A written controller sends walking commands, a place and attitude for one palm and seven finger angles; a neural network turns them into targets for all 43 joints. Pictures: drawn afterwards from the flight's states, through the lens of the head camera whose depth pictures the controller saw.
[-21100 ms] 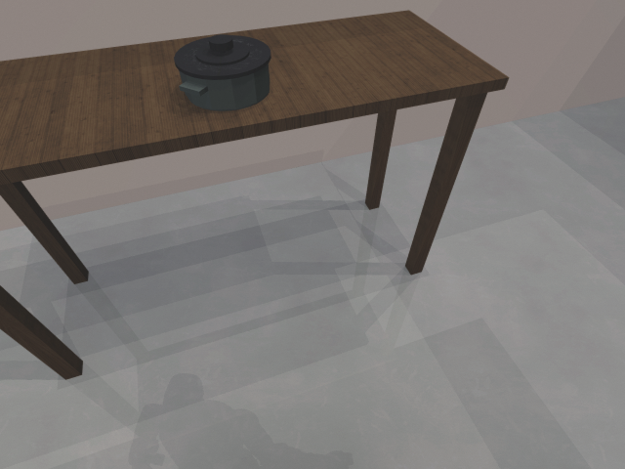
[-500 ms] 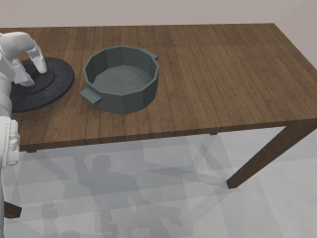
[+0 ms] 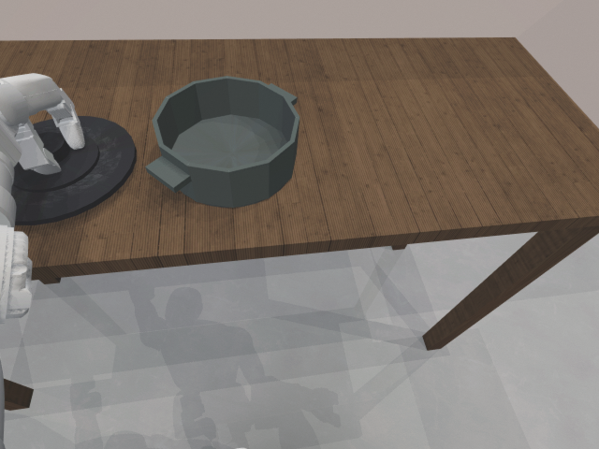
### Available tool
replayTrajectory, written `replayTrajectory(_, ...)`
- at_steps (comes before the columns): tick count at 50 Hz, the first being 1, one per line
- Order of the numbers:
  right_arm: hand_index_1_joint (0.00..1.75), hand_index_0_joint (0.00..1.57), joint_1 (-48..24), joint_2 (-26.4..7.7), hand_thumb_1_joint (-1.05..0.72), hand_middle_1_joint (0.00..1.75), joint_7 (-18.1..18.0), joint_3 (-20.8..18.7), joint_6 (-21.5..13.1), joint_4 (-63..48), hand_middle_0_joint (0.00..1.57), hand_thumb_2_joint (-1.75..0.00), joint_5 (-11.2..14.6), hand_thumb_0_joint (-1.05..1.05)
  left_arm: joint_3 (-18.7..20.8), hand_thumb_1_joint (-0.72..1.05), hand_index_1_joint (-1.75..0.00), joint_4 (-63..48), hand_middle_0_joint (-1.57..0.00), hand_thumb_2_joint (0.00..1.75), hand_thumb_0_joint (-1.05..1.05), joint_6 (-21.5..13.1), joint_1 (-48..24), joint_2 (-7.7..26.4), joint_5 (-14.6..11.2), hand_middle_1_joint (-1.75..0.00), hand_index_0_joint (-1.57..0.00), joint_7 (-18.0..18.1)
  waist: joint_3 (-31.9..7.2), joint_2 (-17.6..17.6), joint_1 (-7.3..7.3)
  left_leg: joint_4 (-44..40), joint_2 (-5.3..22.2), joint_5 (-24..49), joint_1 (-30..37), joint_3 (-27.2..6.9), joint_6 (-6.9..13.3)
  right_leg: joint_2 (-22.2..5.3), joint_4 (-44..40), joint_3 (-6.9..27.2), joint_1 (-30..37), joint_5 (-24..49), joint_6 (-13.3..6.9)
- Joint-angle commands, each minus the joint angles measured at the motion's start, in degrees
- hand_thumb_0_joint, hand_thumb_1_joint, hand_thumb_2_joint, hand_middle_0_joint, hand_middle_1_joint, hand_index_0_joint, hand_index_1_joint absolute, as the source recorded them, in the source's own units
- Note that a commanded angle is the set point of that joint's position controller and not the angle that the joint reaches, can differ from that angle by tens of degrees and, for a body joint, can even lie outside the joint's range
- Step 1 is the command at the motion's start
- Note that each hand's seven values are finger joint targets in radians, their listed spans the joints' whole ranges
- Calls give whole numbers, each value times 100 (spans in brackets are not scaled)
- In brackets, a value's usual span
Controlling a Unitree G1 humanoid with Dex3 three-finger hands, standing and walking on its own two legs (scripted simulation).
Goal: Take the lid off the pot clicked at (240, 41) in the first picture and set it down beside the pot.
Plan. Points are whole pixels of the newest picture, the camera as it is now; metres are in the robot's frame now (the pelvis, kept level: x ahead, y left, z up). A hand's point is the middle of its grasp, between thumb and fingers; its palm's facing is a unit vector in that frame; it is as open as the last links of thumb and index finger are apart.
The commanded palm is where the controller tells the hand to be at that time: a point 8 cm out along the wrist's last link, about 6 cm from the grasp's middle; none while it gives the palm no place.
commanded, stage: open the fingers wide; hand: left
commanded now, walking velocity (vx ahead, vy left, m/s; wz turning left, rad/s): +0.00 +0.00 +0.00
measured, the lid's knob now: (46, 148) +0.49 +0.31 +0.11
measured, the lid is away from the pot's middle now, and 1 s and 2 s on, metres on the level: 0.24 0.24 0.24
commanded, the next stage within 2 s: raise the empty hand in 1.16 s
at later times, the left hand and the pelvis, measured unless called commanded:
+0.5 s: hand (31, 155) +0.46 +0.31 +0.13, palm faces -0.41 -0.10 -0.91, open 7.5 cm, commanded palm +0.49 +0.30 +0.19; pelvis -0.01 +0.01 +0.00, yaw +0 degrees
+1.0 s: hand (34, 152) +0.47 +0.31 +0.13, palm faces -0.39 -0.10 -0.91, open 10.5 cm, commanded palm +0.48 +0.30 +0.19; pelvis +0.00 +0.01 +0.00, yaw +0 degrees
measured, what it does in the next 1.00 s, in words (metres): stands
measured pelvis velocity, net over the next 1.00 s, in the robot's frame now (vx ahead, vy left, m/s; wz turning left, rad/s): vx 0.00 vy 0.01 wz -0.01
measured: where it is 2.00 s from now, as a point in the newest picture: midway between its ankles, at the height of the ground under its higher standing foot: outside the picture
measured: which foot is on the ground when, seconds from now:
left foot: down 0.00-1.00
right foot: down 0.00-1.00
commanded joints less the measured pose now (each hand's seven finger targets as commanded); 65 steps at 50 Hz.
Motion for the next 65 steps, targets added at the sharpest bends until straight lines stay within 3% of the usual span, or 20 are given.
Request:
replayTrajectory(1,30,20,694,-1176,-90,30,-114,-374,-48,-244,20,-90,-49,0,112,64,-115,-937,-74,96,0,-11,-2867,1403,39,-112,-83,219,-2092,640,-25,-104,19,1683,3008,-508,-140,507,-276,-256,-1070,1031,-394)
replayTrajectory(2,30,20,714,-1166,-90,30,-123,-365,-51,-242,20,-90,-46,0,93,64,-115,-875,-74,96,0,-11,-2891,1391,40,-112,-83,217,-2068,557,-41,-90,-7,1600,2941,-502,-123,511,-260,-261,-1058,1046,-396)
replayTrajectory(3,30,20,675,-1110,-90,30,-78,-391,-31,-465,20,-90,-32,0,416,64,-115,-1112,-74,96,0,-60,-2163,1537,-17,-112,-83,228,-2275,567,157,-73,-38,1820,2959,-489,-126,503,-216,-270,-824,1142,-418)
replayTrajectory(4,30,20,606,-1073,-90,30,-123,-426,82,-555,20,-90,-133,0,824,62,-114,-2466,-73,95,0,-584,-2088,2013,112,-111,-81,380,-2568,554,253,1,85,2288,3081,-499,-151,494,-194,-244,-895,1137,-416)
replayTrajectory(5,30,20,527,-1029,-90,30,-159,-395,150,-618,20,-90,-150,0,755,61,-114,-2294,-72,94,0,-784,-1846,1833,152,-111,-80,463,-2587,717,267,118,66,2660,3194,-480,-185,503,-106,-235,-1017,1140,-451)
replayTrajectory(7,30,20,486,-1032,-90,30,-134,-424,269,-495,20,-90,-103,0,382,58,-113,-1901,-69,91,0,-747,-1897,1295,-15,-110,-77,500,-1857,618,91,-80,152,1660,2954,-616,-170,469,-197,-264,-1472,587,-413)
replayTrajectory(11,30,20,578,-1102,-90,30,-201,-417,294,-483,20,-90,-107,0,927,52,-110,-2169,-65,88,0,-637,-2461,2148,7,-108,-73,744,-2474,753,128,-161,106,1659,3200,-629,-117,456,-244,-205,-1159,697,-438)
replayTrajectory(13,30,20,574,-1057,-90,30,-198,-400,251,-430,20,-90,-89,0,508,48,-108,-1709,-64,87,0,-503,-2307,1582,24,-106,-70,760,-2104,634,54,-223,106,1331,3089,-666,-126,468,-282,-250,-1325,560,-442)
replayTrajectory(16,30,20,553,-1050,-90,30,-193,-421,243,-448,20,-90,-92,0,504,43,-105,-2079,-61,86,0,-510,-2441,1545,6,-103,-67,759,-2487,879,97,-175,113,1748,3428,-684,-166,462,-301,-209,-1252,666,-449)
replayTrajectory(19,30,20,554,-1079,-90,30,-217,-394,238,-369,20,-90,-78,0,426,37,-102,-1627,-59,85,0,-448,-2313,1458,-68,-100,-64,692,-1988,372,-6,-283,84,1155,3025,-654,-113,458,-373,-225,-1235,598,-423)
replayTrajectory(23,30,20,530,-1070,-90,30,-224,-378,200,-333,20,-90,-77,0,167,29,-97,-1591,-56,85,0,-444,-2533,1184,-61,-96,-60,680,-1860,571,-27,-358,88,913,3057,-724,-135,452,-364,-228,-1390,478,-436)
replayTrajectory(26,30,20,555,-1083,-90,30,-220,-410,192,-359,20,-90,-91,0,336,24,-94,-1988,-54,84,0,-533,-2683,1374,-50,-92,-58,716,-2354,815,52,-272,107,1464,3400,-749,-181,454,-314,-189,-1332,624,-448)
replayTrajectory(36,30,20,590,-1065,-90,30,-168,-428,228,-417,20,-90,-101,0,502,5,-81,-1906,-47,82,0,-491,-2322,1460,-13,-81,-48,793,-2401,652,111,-153,91,2250,3362,-632,-210,472,-287,-218,-1153,930,-434)
replayTrajectory(40,30,20,539,-1055,-90,30,-163,-420,256,-524,20,-90,-88,0,536,-4,-75,-2045,-45,82,0,-487,-2197,1472,-41,-75,-45,787,-2376,737,175,-193,78,2148,3381,-635,-212,463,-305,-218,-1095,854,-460)
replayTrajectory(43,30,20,550,-1050,-90,30,-173,-410,266,-459,20,-90,-77,0,439,-10,-70,-1683,-43,82,0,-415,-2148,1367,-35,-70,-43,790,-1992,560,70,-277,97,1710,3177,-670,-195,474,-347,-227,-1223,705,-440)
replayTrajectory(46,30,20,566,-1059,-90,30,-206,-402,252,-496,20,-90,-95,0,633,-10,-69,-1893,-44,83,0,-458,-2236,1674,-18,-69,-44,808,-2349,556,121,-217,31,1891,3193,-562,-138,465,-345,-182,-953,928,-440)
replayTrajectory(58,30,20,561,-1044,-90,30,-175,-418,268,-460,20,-90,-74,0,329,-11,-67,-1869,-45,85,0,-470,-2329,1300,-30,-67,-45,734,-2077,650,58,-282,96,1603,3251,-687,-181,473,-357,-220,-1252,678,-439)
replayTrajectory(61,30,20,581,-1046,-90,30,-177,-438,249,-478,20,-90,-104,0,589,-11,-67,-2128,-45,85,0,-537,-2370,1556,-37,-67,-45,765,-2447,806,122,-208,101,2029,3525,-726,-203,483,-338,-200,-1191,766,-450)
replayTrajectory(63,30,20,551,-1037,-90,30,-188,-407,253,-445,20,-90,-69,0,352,-11,-67,-1642,-45,85,0,-456,-2132,1263,-72,-67,-45,751,-1948,518,42,-286,76,1468,3146,-680,-166,469,-371,-212,-1277,634,-443)
replayTrajectory(65,30,20,536,-1071,-90,30,-189,-410,239,-461,20,-90,-83,0,411,-11,-67,-2158,-45,85,0,-470,-2549,1365,-93,-67,-45,767,-2258,722,123,-334,102,1623,3380,-721,-193,454,-363,-211,-1171,687,-471)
